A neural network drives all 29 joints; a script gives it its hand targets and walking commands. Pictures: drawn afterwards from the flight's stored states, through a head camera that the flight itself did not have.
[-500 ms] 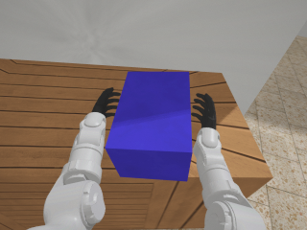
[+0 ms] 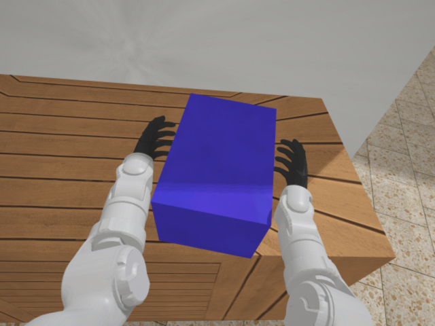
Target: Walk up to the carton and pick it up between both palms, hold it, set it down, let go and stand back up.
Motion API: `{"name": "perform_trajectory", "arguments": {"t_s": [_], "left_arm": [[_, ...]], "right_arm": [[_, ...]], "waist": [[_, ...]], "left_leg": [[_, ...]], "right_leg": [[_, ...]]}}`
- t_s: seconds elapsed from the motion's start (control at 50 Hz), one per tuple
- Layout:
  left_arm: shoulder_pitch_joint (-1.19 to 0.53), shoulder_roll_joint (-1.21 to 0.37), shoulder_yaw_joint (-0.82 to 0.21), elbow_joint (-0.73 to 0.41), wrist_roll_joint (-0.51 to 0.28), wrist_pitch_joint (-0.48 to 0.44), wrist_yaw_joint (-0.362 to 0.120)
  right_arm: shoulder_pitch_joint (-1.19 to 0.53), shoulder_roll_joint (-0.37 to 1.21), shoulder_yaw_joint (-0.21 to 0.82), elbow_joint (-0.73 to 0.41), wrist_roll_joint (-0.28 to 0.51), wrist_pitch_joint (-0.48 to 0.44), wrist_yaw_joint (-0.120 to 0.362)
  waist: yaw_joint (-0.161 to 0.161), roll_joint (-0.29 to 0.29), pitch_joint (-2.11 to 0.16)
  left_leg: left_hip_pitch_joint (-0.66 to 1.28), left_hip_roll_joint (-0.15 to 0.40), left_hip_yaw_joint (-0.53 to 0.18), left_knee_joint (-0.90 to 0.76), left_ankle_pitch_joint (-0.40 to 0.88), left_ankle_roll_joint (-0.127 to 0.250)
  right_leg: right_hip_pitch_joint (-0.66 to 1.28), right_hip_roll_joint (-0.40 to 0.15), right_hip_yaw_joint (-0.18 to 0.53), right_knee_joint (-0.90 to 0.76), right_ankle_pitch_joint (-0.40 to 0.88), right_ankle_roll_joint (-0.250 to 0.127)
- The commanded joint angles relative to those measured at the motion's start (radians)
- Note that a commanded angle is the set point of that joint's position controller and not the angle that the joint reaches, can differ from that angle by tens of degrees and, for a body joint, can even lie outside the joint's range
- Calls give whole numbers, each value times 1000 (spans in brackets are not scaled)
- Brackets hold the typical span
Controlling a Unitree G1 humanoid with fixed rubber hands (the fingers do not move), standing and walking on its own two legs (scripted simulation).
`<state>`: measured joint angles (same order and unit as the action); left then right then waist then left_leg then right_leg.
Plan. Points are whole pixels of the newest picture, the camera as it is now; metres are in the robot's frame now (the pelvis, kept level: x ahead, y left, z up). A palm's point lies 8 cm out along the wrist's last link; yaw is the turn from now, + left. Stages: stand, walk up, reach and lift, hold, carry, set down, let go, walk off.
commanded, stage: set down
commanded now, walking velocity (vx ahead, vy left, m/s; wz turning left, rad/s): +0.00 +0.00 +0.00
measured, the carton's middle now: (219, 172) +0.44 -0.01 +0.01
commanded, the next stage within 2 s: none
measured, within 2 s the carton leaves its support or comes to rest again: rests again in 1.32 s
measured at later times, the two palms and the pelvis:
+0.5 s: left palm (145, 156) +0.42 +0.14 +0.08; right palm (295, 185) +0.36 -0.15 +0.08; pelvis -0.01 +0.00 +0.00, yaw +1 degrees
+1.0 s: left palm (145, 155) +0.43 +0.14 +0.08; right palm (293, 187) +0.37 -0.15 +0.06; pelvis +0.00 +0.00 +0.00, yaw +1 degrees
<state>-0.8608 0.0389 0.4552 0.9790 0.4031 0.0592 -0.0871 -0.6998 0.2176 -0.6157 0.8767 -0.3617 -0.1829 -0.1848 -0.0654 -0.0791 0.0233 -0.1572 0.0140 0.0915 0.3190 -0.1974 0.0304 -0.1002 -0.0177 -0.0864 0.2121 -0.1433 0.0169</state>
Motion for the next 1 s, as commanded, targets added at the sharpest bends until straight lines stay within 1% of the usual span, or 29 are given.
{"name": "perform_trajectory", "arguments": {"t_s": [0.0, 0.04, 0.08, 0.16, 0.2, 0.26, 0.34, 0.44, 0.54, 0.62, 0.74, 0.8, 0.88, 0.94, 0.98], "left_arm": [[-474, -513, -220, -21, -25, -67, -137], [-458, -510, -218, -14, -21, -75, -138], [-449, -507, -214, -8, -13, -81, -141], [-424, -502, -200, 1, 0, -84, -151], [-415, -494, -185, 5, 8, -80, -157], [-412, -480, -163, 9, 24, -72, -165], [-421, -470, -138, 3, 45, -62, -170], [-428, -469, -112, 3, 70, -62, -159], [-417, -475, -97, 7, 91, -73, -146], [-393, -484, -92, 11, 97, -85, -141], [-356, -488, -84, 24, 98, -104, -142], [-341, -487, -78, 26, 102, -109, -145], [-320, -483, -67, 26, 112, -110, -152], [-314, -479, -59, 18, 121, -108, -155], [-300, -475, -50, 17, 131, -104, -157]], "right_arm": [[-533, 437, 359, -33, -33, -89, 133], [-530, 450, 379, -41, -33, -103, 128], [-513, 463, 392, -31, -38, -110, 121], [-474, 473, 395, -13, -47, -116, 108], [-467, 469, 395, -14, -49, -115, 103], [-450, 464, 379, -9, -58, -110, 98], [-438, 452, 336, -7, -76, -96, 97], [-438, 432, 277, -17, -101, -92, 114], [-422, 416, 238, -1, -125, -98, 131], [-412, 418, 240, 13, -130, -112, 139], [-389, 429, 265, 40, -131, -141, 137], [-371, 433, 272, 51, -138, -151, 132], [-346, 436, 283, 57, -140, -160, 123], [-332, 435, 284, 58, -143, -165, 118], [-319, 429, 283, 61, -144, -168, 115]], "waist": [[-4, 125, -517], [2, 111, -529], [-3, 99, -530], [-12, 83, -493], [-9, 69, -465], [-8, 59, -424], [-5, 71, -387], [12, 103, -383], [16, 130, -387], [16, 127, -391], [16, 95, -380], [12, 74, -361], [14, 55, -344], [15, 56, -327], [16, 53, -309]], "left_leg": [[152, -1, 20, 52, 585, -80], [95, -7, 20, 44, 553, -66], [34, -13, 19, 26, 499, -51], [-33, -19, 17, -11, 403, -32], [-49, -20, 18, -31, 358, -20], [-43, -20, 22, -50, 308, -11], [-21, -17, 28, -64, 255, -11], [46, -7, 33, -51, 268, -25], [118, 6, 26, -22, 345, -46], [138, 8, 22, 6, 429, -54], [107, 5, 20, 16, 464, -47], [75, 3, 20, 5, 432, -37], [39, -3, 24, -11, 387, -22], [14, -5, 25, -26, 346, -17], [17, -4, 26, -30, 340, -14]], "right_leg": [[214, 51, -40, 88, 478, 11], [263, 42, -32, 106, 546, 18], [317, 30, -21, 121, 608, 27], [359, 12, -12, 129, 661, 40], [364, 9, -12, 125, 649, 46], [348, 7, -14, 108, 594, 51], [306, 13, -23, 79, 456, 45], [203, 27, -44, 46, 295, 25], [128, 42, -59, 34, 243, 12], [112, 49, -62, 43, 289, 10], [142, 47, -55, 61, 378, 19], [166, 43, -51, 64, 407, 25], [201, 34, -43, 69, 443, 34], [216, 28, -41, 70, 440, 37], [212, 27, -42, 66, 435, 38]]}}
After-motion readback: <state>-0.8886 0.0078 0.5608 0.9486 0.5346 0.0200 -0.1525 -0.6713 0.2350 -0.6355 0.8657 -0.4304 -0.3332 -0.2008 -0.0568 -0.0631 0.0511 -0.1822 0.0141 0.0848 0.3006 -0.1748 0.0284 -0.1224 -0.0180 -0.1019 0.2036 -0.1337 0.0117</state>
